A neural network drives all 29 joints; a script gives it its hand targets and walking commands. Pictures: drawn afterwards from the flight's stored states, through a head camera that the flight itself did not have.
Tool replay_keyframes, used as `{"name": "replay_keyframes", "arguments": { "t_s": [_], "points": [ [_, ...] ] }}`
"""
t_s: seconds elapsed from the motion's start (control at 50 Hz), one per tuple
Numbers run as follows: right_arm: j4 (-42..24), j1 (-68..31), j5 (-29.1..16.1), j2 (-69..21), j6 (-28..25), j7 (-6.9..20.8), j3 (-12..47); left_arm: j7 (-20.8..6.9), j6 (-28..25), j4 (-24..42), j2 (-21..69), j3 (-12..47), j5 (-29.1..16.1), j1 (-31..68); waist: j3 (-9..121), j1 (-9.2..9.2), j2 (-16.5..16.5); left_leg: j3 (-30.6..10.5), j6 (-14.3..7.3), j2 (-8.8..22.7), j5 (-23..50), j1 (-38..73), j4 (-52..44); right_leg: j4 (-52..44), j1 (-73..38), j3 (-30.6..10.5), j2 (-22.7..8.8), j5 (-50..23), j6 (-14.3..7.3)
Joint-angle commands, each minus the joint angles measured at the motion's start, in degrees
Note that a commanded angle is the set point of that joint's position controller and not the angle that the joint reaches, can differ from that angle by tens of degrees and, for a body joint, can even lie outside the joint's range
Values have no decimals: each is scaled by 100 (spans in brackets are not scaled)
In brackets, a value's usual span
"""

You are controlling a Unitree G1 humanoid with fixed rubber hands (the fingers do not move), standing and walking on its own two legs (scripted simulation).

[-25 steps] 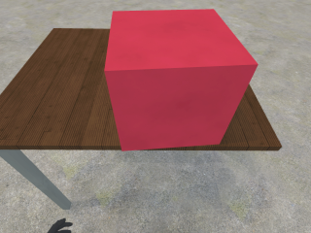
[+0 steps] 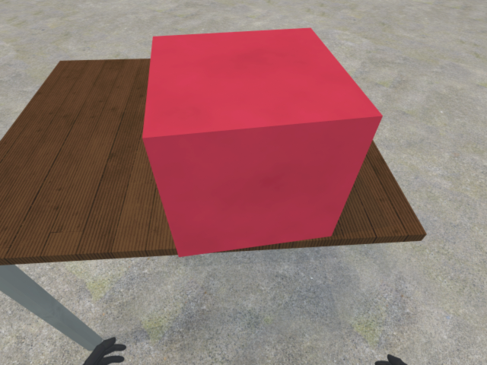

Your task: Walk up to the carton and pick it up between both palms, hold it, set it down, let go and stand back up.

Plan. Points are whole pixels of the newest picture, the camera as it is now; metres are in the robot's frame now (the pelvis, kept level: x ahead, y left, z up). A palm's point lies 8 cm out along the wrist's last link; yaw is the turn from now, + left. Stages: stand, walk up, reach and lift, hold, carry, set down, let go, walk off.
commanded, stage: walk up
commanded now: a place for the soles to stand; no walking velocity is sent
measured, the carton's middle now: (245, 140) +0.48 +0.01 +0.12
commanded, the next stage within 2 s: stand in 0.58 s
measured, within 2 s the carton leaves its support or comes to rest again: neither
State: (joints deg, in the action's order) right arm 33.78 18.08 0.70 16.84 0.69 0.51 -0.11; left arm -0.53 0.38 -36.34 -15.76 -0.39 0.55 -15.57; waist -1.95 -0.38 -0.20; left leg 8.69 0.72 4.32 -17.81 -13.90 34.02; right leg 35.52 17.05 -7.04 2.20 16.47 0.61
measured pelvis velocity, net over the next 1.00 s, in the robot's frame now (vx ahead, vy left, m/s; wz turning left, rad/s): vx -0.01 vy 0.01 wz -0.07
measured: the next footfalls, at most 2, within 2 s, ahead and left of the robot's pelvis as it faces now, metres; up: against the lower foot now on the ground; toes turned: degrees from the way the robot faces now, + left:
none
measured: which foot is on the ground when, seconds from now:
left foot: down 0.00-1.00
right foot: down 0.00-1.00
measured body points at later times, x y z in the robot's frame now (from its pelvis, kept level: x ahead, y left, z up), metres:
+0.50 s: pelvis +0.00 +0.00 +0.00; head +0.01 -0.01 +0.45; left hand +0.14 +0.26 -0.09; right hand +0.07 -0.28 -0.11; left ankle +0.00 +0.12 -0.73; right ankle +0.03 -0.13 -0.73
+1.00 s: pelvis -0.01 +0.01 +0.00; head +0.00 +0.00 +0.45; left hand +0.13 +0.27 -0.10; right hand +0.07 -0.27 -0.11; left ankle +0.00 +0.13 -0.73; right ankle +0.03 -0.13 -0.73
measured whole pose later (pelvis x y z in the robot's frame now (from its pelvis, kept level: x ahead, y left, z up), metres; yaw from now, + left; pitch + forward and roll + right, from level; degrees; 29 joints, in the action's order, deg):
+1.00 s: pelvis -0.01 +0.01 +0.00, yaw -4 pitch -2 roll +1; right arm 36.9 18.6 0.7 18.0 1.8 0.6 -0.3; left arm 0.0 0.5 -34.8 -16.3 -1.0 0.7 -17.1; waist -2.6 -0.8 -0.1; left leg 11.6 0.0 4.7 -18.5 -14.3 35.0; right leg 36.2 19.0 -11.0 3.2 15.4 1.7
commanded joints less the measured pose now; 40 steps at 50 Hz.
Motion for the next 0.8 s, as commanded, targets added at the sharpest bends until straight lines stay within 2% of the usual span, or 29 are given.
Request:
{"name": "replay_keyframes", "arguments": {
  "t_s": [0.0, 0.06, 0.16, 0.2, 0.28, 0.32, 0.36, 0.4, 0.44, 0.46, 0.6, 0.7, 0.78],
  "points": [
    [-447, 144, 9, 771, -88, -39, -249, 20, -127, 474, -778, -269, -12, 62, 231, -55, -113, -550, -321, 371, 253, 309, -624, -594, 243, -568, -405, -945, -377],
    [-430, 140, 17, 773, -80, -45, -259, 20, -116, 490, -781, -275, -18, 81, 98, -41, -212, -534, -298, 339, 122, 287, -624, -684, 387, -657, -400, -778, -407],
    [-391, 121, 13, 775, -98, -44, -258, 18, -117, 470, -811, -278, -9, 33, 166, -24, -148, -555, -337, 373, 118, 395, -682, -629, 409, -649, -328, -814, -362],
    [-388, 112, 14, 823, -96, -43, -274, 17, -116, 459, -786, -277, -3, -8, 139, 1, -25, -524, -360, 414, 89, 330, -712, -581, 358, -653, -308, -848, -360],
    [-351, 191, 21, 780, -77, -42, -265, 12, -105, 487, -808, -295, -1, 20, 206, -30, -166, -485, -332, 379, -113, 350, -682, -646, 369, -729, -305, -608, -383],
    [-304, 134, 1, 821, -27, -38, -251, 50, -130, 553, -899, -324, 4, 37, 60, -29, -109, -472, -303, 308, 148, 362, -536, -781, 528, -951, -432, -731, -408],
    [-252, 247, 24, 805, -26, -40, -246, 64, -134, 539, -933, -321, -7, 44, 233, -78, -240, -526, -303, 309, 225, 548, -501, -797, 551, -1001, -448, -745, -429],
    [-212, 253, 18, 827, -34, -44, -246, 72, -123, 586, -881, -316, -1, 79, 237, -76, -247, -545, -322, 337, 159, 523, -564, -766, 514, -931, -383, -649, -401],
    [-204, 199, 4, 874, -41, -42, -257, 70, -115, 575, -823, -299, 9, 36, 172, -37, -66, -552, -347, 390, 165, 408, -638, -663, 465, -833, -331, -737, -361],
    [-180, 218, -6, 871, -46, -40, -252, 70, -107, 568, -821, -306, 10, 28, 166, -32, -137, -561, -365, 434, 136, 320, -684, -593, 395, -777, -302, -762, -336],
    [-168, 200, 4, 940, -24, -30, -280, 59, -93, 619, -803, -327, 18, 0, 94, -32, -22, -561, -407, 515, -343, 148, -809, -521, 449, -733, -251, -406, -312],
    [-150, 107, -4, 966, -19, -30, -274, 56, -107, 642, -778, -324, 6, -31, -42, -13, 61, -575, -474, 634, -382, -37, -928, -352, 367, -563, -178, -572, -255],
    [-134, 135, -13, 962, 3, -17, -266, 68, -117, 658, -859, -354, 15, -28, 82, -42, 42, -470, -433, 533, -262, 126, -758, -433, 395, -717, -222, -576, -293]
  ]
}}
